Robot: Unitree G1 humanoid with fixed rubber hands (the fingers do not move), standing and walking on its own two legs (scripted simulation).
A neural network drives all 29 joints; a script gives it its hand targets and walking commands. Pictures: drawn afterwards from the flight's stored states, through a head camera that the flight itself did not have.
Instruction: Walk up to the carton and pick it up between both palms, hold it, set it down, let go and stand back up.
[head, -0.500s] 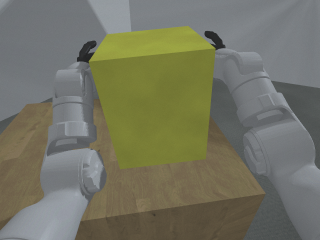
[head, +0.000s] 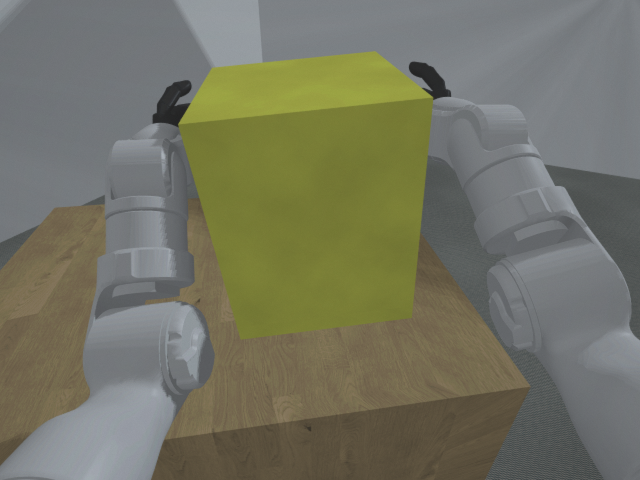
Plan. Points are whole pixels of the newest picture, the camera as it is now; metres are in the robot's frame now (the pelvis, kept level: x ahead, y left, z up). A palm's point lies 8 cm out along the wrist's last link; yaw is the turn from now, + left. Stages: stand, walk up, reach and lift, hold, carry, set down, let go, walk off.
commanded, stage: hold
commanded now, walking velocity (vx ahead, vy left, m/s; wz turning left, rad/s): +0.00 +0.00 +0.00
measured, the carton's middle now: (310, 190) +0.36 -0.01 +0.27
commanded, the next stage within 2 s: none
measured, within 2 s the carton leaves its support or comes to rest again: neither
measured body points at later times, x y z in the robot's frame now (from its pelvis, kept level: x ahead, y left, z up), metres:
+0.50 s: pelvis +0.00 +0.00 +0.00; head -0.10 +0.01 +0.44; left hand +0.39 +0.15 +0.33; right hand +0.38 -0.15 +0.34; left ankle +0.02 +0.12 -0.75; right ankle +0.00 -0.10 -0.75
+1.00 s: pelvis +0.00 +0.00 +0.00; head -0.09 +0.02 +0.44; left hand +0.40 +0.14 +0.33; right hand +0.38 -0.15 +0.35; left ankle +0.02 +0.12 -0.75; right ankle +0.00 -0.10 -0.75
